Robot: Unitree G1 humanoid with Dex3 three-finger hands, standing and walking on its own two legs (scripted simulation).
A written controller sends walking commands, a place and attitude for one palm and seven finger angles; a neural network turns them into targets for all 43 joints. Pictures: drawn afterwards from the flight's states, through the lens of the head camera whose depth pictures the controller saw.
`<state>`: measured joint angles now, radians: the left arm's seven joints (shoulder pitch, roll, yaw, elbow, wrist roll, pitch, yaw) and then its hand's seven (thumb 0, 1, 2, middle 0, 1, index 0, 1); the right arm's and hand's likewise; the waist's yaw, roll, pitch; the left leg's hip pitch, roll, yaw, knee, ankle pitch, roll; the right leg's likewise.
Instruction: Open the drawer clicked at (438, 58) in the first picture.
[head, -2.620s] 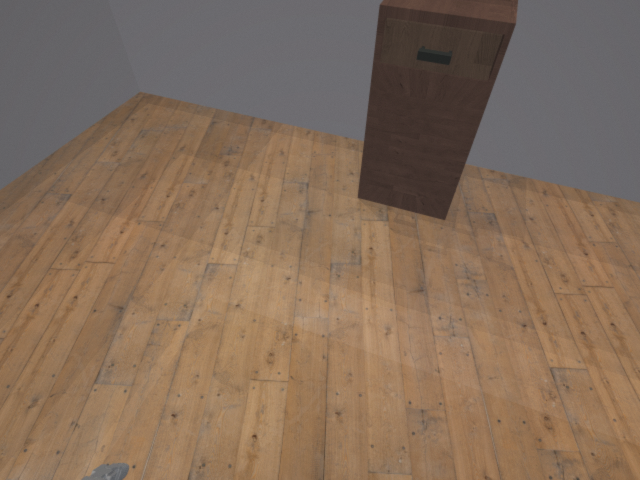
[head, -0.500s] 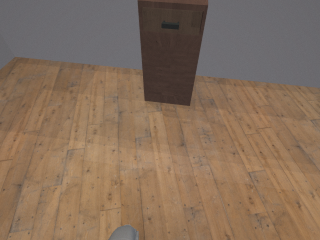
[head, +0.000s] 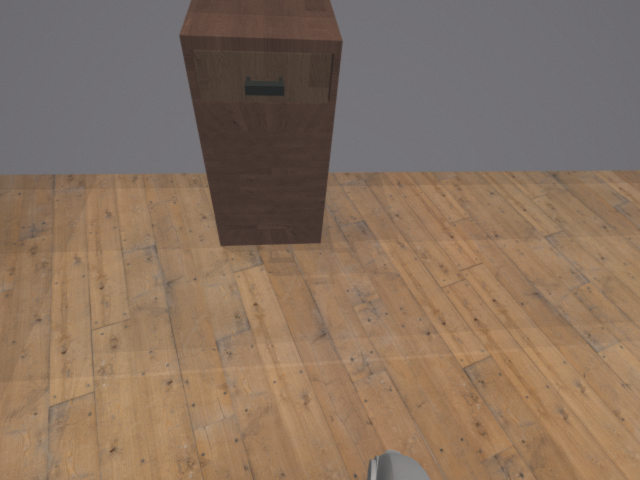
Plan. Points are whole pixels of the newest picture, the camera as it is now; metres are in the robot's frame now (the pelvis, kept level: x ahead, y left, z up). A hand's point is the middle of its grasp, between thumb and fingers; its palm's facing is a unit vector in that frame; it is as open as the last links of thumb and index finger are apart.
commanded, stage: walk to a spot facing it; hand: left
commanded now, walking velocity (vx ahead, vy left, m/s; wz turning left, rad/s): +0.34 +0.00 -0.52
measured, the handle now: (264, 84) +1.06 +0.22 -0.06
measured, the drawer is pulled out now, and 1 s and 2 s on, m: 0.00 0.00 0.00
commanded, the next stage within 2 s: turn to face it in 0.32 s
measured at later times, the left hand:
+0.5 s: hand (251, 365) +0.33 +0.13 -0.18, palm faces -0.20 -0.96 -0.20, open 7.2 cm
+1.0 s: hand (229, 343) +0.36 +0.18 -0.18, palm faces -0.01 -0.98 -0.22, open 7.4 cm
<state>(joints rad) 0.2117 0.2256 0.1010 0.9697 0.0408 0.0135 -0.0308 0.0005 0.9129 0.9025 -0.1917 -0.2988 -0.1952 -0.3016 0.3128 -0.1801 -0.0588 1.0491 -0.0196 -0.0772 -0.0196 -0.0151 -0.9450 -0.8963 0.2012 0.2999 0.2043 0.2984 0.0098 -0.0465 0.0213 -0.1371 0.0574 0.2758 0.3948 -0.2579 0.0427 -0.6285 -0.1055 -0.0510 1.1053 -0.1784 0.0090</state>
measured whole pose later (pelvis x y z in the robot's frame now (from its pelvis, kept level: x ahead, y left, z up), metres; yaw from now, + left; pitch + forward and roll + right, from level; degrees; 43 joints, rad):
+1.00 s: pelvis +0.30 -0.01 +0.00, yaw -4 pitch +0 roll -1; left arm 0.22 0.19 0.06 1.01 0.02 0.04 0.03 0.00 0.91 0.90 -0.20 -0.30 -0.20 -0.30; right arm 0.23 -0.16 -0.04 1.01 -0.02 0.02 0.00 0.00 -0.92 -0.90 0.20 0.30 0.21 0.30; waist -0.02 -0.01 0.03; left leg -0.29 -0.02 0.03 0.43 -0.14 0.06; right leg -0.40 -0.06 -0.03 0.87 -0.43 0.06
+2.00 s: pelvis +0.41 -0.06 -0.01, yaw +7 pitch -1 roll -1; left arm 0.24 0.15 0.05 1.06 0.03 -0.06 0.01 0.00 0.92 0.90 -0.20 -0.30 -0.20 -0.30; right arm 0.31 -0.17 -0.05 1.12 -0.02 0.01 0.00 0.01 -0.91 -0.90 0.20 0.30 0.20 0.30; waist 0.00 0.03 0.06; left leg -0.39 0.11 0.06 1.12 -0.41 0.01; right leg -0.27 -0.03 -0.17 0.55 -0.26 -0.03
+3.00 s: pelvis +0.56 -0.07 +0.00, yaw +5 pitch +0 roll +3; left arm 0.16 0.16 0.04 0.98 0.03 0.02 0.02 0.00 0.90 0.90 -0.20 -0.30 -0.21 -0.30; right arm 0.13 -0.26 -0.08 1.00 -0.02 0.08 0.01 0.00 -0.91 -0.90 0.20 0.30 0.20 0.30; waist 0.03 0.02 0.07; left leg -0.35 0.02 -0.03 0.95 -0.40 -0.05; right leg -0.32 -0.07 -0.11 0.45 -0.14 -0.05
